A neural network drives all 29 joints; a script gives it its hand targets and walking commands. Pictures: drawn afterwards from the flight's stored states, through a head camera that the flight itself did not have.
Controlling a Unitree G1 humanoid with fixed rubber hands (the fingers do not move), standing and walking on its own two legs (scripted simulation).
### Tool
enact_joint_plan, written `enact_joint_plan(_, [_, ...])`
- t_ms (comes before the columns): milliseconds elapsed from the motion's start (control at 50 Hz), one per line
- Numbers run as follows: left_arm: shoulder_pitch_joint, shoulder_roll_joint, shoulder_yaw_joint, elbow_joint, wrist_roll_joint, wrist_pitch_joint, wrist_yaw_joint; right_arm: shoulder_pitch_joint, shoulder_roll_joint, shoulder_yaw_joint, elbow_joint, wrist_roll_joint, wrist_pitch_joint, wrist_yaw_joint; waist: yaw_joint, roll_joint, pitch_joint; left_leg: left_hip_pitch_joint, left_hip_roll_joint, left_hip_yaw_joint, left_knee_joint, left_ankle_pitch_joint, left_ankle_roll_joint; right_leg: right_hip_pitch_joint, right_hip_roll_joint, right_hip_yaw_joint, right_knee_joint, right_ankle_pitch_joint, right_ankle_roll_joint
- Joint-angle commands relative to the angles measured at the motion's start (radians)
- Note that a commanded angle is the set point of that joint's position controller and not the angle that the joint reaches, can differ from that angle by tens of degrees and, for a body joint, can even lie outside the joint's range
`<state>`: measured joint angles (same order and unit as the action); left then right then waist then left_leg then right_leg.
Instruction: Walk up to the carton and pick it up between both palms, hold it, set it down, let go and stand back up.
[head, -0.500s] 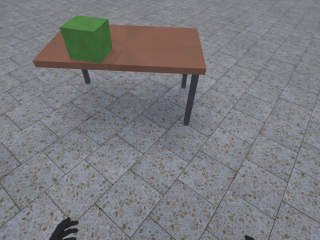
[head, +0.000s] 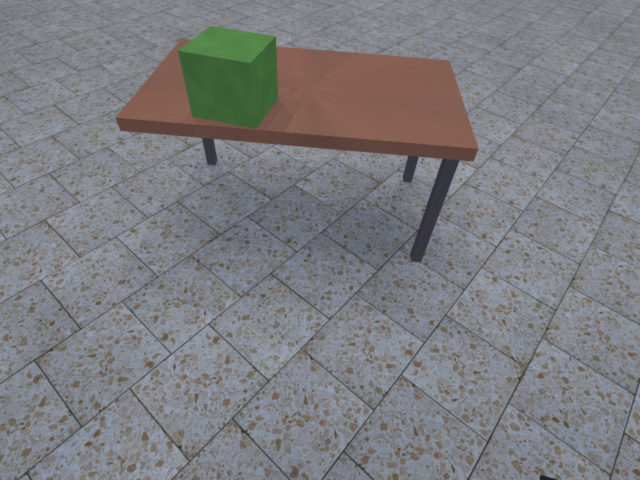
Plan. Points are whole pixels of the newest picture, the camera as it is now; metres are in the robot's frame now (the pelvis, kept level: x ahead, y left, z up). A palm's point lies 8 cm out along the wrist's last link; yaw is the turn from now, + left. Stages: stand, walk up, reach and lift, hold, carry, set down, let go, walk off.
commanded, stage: walk up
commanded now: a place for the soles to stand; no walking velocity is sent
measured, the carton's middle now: (233, 77) +1.20 +0.27 -0.07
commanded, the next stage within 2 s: none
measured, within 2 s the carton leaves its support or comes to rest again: neither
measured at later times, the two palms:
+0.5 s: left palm (18, 444) +0.20 +0.37 -0.06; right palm (513, 453) +0.20 -0.24 -0.07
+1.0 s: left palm out of the picture +0.26 +0.46 -0.08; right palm (424, 346) +0.35 -0.16 -0.07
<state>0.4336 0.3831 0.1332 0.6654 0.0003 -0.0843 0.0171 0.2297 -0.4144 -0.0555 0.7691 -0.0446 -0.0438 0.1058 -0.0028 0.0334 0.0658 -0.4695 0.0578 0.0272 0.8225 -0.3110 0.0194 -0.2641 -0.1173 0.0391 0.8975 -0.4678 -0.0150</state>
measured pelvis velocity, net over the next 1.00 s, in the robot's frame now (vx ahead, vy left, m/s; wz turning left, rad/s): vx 0.24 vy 0.15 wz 0.11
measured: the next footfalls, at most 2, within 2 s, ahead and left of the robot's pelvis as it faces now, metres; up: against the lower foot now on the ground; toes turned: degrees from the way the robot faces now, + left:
right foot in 0.56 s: +0.31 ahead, -0.05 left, +0.00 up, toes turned +5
left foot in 0.94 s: +0.34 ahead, +0.26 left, +0.00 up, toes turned +11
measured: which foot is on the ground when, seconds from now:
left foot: down 0.00-0.58, up 0.60-0.92, down 0.94-1.00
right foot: up 0.00-0.54, down 0.56-0.96, up 0.98-1.00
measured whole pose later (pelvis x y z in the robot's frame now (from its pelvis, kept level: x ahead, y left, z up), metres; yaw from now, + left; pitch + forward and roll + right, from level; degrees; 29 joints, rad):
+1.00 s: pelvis +0.24 +0.15 +0.01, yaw +6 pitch -1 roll -4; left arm 0.39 0.38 0.07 0.70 0.00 -0.08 0.01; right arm 0.31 -0.41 -0.06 0.75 -0.04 -0.04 0.09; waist 0.00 0.04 0.07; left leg -0.44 0.08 0.05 0.73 -0.25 0.03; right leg -0.35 -0.02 0.02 0.81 -0.40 -0.05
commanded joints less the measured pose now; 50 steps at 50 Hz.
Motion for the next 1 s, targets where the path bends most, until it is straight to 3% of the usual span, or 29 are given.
enact_joint_plan(0, [-0.016, 0.254, 0.001, 0.008, 0.007, -0.017, 0.013, 0.094, -0.337, -0.151, -0.087, 0.025, -0.024, -0.048, -0.080, 0.165, -0.063, 0.372, 0.316, -0.659, -0.691, -0.557, 0.049, -0.519, 0.102, 0.064, 0.428, 0.036, -0.042])
enact_joint_plan(40, [0.019, 0.229, 0.001, 0.048, -0.009, -0.017, -0.005, 0.055, -0.261, -0.128, -0.091, 0.012, -0.033, -0.064, -0.034, 0.065, -0.027, 0.326, 0.201, -0.407, -0.597, -0.155, -0.012, -0.416, 0.068, 0.071, 0.321, 0.173, -0.015])
enact_joint_plan(60, [0.043, 0.225, 0.001, 0.061, -0.016, -0.016, -0.010, 0.078, -0.243, -0.121, -0.089, 0.014, -0.039, -0.066, -0.024, 0.076, -0.044, 0.344, 0.170, -0.312, -0.552, 0.048, -0.015, -0.381, 0.057, 0.064, 0.262, 0.198, -0.005])
enact_joint_plan(100, [0.063, 0.230, 0.002, 0.079, -0.015, -0.009, -0.010, 0.121, -0.207, -0.105, -0.101, 0.019, -0.044, -0.062, -0.027, 0.068, -0.102, 0.424, 0.143, -0.228, -0.504, 0.269, 0.011, -0.366, 0.075, 0.037, 0.237, 0.223, 0.007])
enact_joint_plan(160, [0.003, 0.217, -0.011, 0.073, -0.011, -0.002, -0.008, 0.174, -0.180, -0.091, -0.117, 0.024, -0.041, -0.059, -0.046, 0.049, -0.118, 0.522, 0.128, -0.179, -0.490, 0.359, 0.044, -0.409, 0.083, 0.017, 0.175, 0.216, 0.013])
enact_joint_plan(280, [-0.106, 0.217, -0.028, 0.047, -0.012, 0.005, -0.006, 0.207, -0.198, -0.091, -0.115, 0.018, -0.035, -0.059, -0.087, 0.044, -0.025, 0.550, 0.146, -0.223, -0.556, 0.211, 0.060, -0.482, 0.082, 0.019, 0.033, 0.229, 0.005])
enact_joint_plan(360, [-0.168, 0.206, -0.044, 0.029, -0.012, -0.009, -0.002, 0.236, -0.192, -0.093, -0.111, 0.017, -0.029, -0.061, -0.112, 0.003, -0.044, 0.656, 0.172, -0.207, -0.486, 0.455, 0.098, -0.487, 0.068, 0.002, -0.122, 0.198, -0.002])
enact_joint_plan(440, [-0.188, 0.198, -0.057, 0.011, -0.011, -0.024, 0.001, 0.217, -0.194, -0.093, -0.115, 0.010, -0.022, -0.062, -0.112, 0.028, -0.081, 0.655, 0.173, -0.169, -0.398, 0.682, 0.097, -0.382, 0.064, -0.075, -0.254, 0.236, -0.027])
enact_joint_plan(480, [-0.153, 0.201, -0.058, 0.021, -0.012, -0.030, 0.003, 0.180, -0.196, -0.091, -0.123, 0.011, -0.017, -0.062, -0.086, 0.031, -0.104, 0.590, 0.135, -0.114, -0.333, 0.735, 0.075, -0.251, 0.093, -0.110, -0.344, 0.276, -0.041])
enact_joint_plan(500, [-0.072, 0.202, -0.053, 0.043, -0.014, -0.033, 0.006, 0.137, -0.197, -0.091, -0.132, 0.011, -0.015, -0.062, -0.038, 0.028, -0.140, 0.534, 0.106, -0.081, -0.256, 0.756, 0.059, -0.117, 0.118, -0.124, -0.394, 0.320, -0.046])
enact_joint_plan(520, [0.059, 0.211, -0.041, 0.085, -0.015, -0.035, 0.013, 0.083, -0.194, -0.087, -0.147, 0.012, -0.012, -0.063, 0.037, -0.006, -0.187, 0.456, 0.069, -0.046, -0.113, 0.745, 0.033, 0.057, 0.139, -0.135, -0.461, 0.402, -0.055])
enact_joint_plan(540, [0.183, 0.247, -0.022, 0.117, -0.010, -0.036, 0.026, 0.051, -0.166, -0.078, -0.160, 0.016, -0.014, -0.064, 0.110, -0.068, -0.244, 0.300, 0.020, -0.019, 0.057, 0.622, 0.001, 0.266, 0.129, -0.101, -0.444, 0.433, -0.079])
enact_joint_plan(560, [0.266, 0.295, 0.007, 0.130, -0.006, -0.035, 0.035, 0.058, -0.134, -0.064, -0.172, 0.016, -0.019, -0.063, 0.161, -0.144, -0.253, 0.022, -0.049, -0.029, 0.246, 0.378, -0.033, 0.458, 0.016, 0.119, -0.405, 0.328, -0.138])
enact_joint_plan(580, [0.246, 0.346, 0.025, 0.108, -0.009, -0.029, 0.040, 0.104, -0.110, -0.055, -0.178, 0.018, -0.019, -0.059, 0.126, -0.263, -0.242, -0.246, -0.158, -0.031, 0.406, -0.237, -0.076, 0.541, -0.239, 0.571, -0.496, 0.149, -0.264])
enact_joint_plan(600, [0.139, 0.366, 0.030, 0.079, -0.007, -0.023, 0.042, 0.082, -0.223, -0.073, -0.164, 0.006, -0.004, -0.059, 0.091, -0.112, -0.166, -0.302, -0.081, -0.158, 0.449, -0.307, -0.047, 0.376, -0.341, 0.826, -0.622, -0.271, -0.362])
enact_joint_plan(620, [0.045, 0.382, 0.033, 0.045, -0.005, -0.028, 0.048, 0.041, -0.258, -0.081, -0.160, 0.002, 0.000, -0.054, 0.061, -0.098, -0.012, -0.326, -0.034, -0.198, 0.486, -0.370, -0.030, 0.180, -0.395, 0.860, -0.693, -0.455, -0.403])
enact_joint_plan(640, [-0.019, 0.353, 0.020, 0.030, 0.001, -0.037, 0.048, 0.017, -0.267, -0.086, -0.139, 0.000, 0.002, -0.045, 0.030, -0.020, 0.090, -0.304, -0.006, -0.206, 0.454, -0.320, -0.020, 0.047, -0.354, 0.751, -0.722, -0.420, -0.369])
enact_joint_plan(660, [-0.047, 0.342, 0.014, 0.025, 0.004, -0.041, 0.047, 0.027, -0.248, -0.088, -0.118, 0.001, 0.006, -0.036, 0.004, -0.014, 0.155, -0.246, 0.017, -0.183, 0.402, -0.238, -0.015, -0.074, -0.281, 0.617, -0.734, -0.371, -0.311])
enact_joint_plan(680, [-0.054, 0.321, 0.004, 0.027, 0.006, -0.043, 0.043, 0.058, -0.215, -0.087, -0.106, 0.005, 0.008, -0.024, -0.020, -0.026, 0.171, -0.175, 0.026, -0.165, 0.326, -0.155, -0.010, -0.147, -0.189, 0.503, -0.728, -0.315, -0.250])
enact_joint_plan(720, [-0.049, 0.321, 0.003, 0.039, 0.015, -0.049, 0.023, 0.091, -0.182, -0.092, -0.096, 0.005, 0.014, -0.004, -0.036, -0.106, 0.125, -0.070, 0.025, -0.114, 0.239, -0.024, -0.013, -0.208, -0.092, 0.361, -0.700, -0.231, -0.203])
enact_joint_plan(760, [-0.041, 0.336, 0.012, 0.028, 0.024, -0.050, 0.012, 0.075, -0.183, -0.094, -0.105, 0.007, 0.018, 0.004, -0.014, -0.164, 0.061, -0.043, 0.027, -0.074, 0.122, -0.049, -0.020, -0.154, -0.075, 0.305, -0.669, -0.209, -0.210])
enact_joint_plan(820, [-0.017, 0.368, 0.032, 0.018, 0.022, -0.040, 0.003, 0.002, -0.191, -0.095, -0.114, 0.004, 0.013, 0.000, 0.025, -0.205, 0.037, -0.034, 0.049, -0.064, -0.012, -0.137, -0.016, -0.117, -0.113, 0.325, -0.621, -0.239, -0.233])
enact_joint_plan(860, [-0.053, 0.364, 0.029, 0.001, 0.018, -0.033, -0.001, 0.033, -0.203, -0.105, -0.097, 0.008, 0.002, -0.008, 0.005, -0.201, 0.012, 0.065, 0.053, -0.051, -0.109, -0.100, -0.004, -0.140, -0.117, 0.301, -0.568, -0.180, -0.219])
enact_joint_plan(880, [-0.081, 0.355, 0.023, -0.006, 0.016, -0.028, -0.003, 0.079, -0.204, -0.111, -0.080, 0.009, -0.006, -0.014, -0.028, -0.173, -0.022, 0.181, 0.047, -0.039, -0.192, -0.035, 0.005, -0.186, -0.098, 0.251, -0.507, -0.159, -0.198])
enact_joint_plan(900, [-0.122, 0.320, 0.010, -0.017, 0.015, -0.023, -0.005, 0.184, -0.212, -0.122, -0.047, 0.010, -0.016, -0.024, -0.093, -0.114, -0.076, 0.383, 0.029, -0.031, -0.283, 0.032, 0.003, -0.285, -0.048, 0.173, -0.391, -0.126, -0.154])
enact_joint_plan(920, [-0.098, 0.229, -0.016, -0.020, 0.021, -0.019, -0.003, 0.296, -0.260, -0.141, -0.011, 0.000, -0.027, -0.042, -0.139, 0.102, -0.146, 0.567, 0.056, -0.122, -0.398, -0.105, 0.001, -0.397, 0.061, 0.055, -0.117, -0.087, -0.098])
enact_joint_plan(940, [-0.041, 0.127, -0.045, -0.011, 0.004, -0.017, 0.002, 0.324, -0.321, -0.153, -0.026, -0.017, -0.035, -0.055, -0.158, 0.331, -0.155, 0.631, 0.228, -0.374, -0.515, -0.270, 0.002, -0.548, 0.224, -0.029, 0.166, -0.075, -0.041])
enact_joint_plan(960, [0.026, 0.175, -0.036, 0.019, -0.005, -0.006, 0.008, 0.205, -0.325, -0.146, -0.075, -0.004, -0.035, -0.061, -0.101, 0.231, -0.147, 0.532, 0.358, -0.595, -0.645, -0.508, 0.043, -0.571, 0.209, 0.014, 0.263, -0.018, -0.019])
enact_joint_plan(980, [0.063, 0.250, -0.024, 0.047, 0.008, 0.003, 0.006, 0.131, -0.330, -0.144, -0.097, 0.012, -0.031, -0.063, -0.065, 0.171, -0.141, 0.482, 0.381, -0.592, -0.659, -0.608, 0.073, -0.537, 0.151, 0.032, 0.293, 0.020, -0.024])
